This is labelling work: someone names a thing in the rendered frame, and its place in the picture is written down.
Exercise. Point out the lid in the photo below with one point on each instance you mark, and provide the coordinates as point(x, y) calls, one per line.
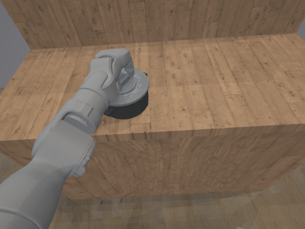
point(133, 90)

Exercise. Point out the knob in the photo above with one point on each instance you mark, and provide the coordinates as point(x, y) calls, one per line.
point(123, 78)

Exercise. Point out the left robot upper arm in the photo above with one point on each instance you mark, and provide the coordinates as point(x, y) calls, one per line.
point(30, 196)

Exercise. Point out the pot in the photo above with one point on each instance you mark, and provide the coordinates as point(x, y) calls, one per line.
point(128, 111)

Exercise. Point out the left robot hand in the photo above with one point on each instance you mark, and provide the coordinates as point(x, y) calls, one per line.
point(125, 59)

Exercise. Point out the left robot forearm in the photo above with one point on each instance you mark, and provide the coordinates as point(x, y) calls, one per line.
point(86, 108)

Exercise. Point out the table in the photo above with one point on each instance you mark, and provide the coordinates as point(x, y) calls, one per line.
point(226, 106)

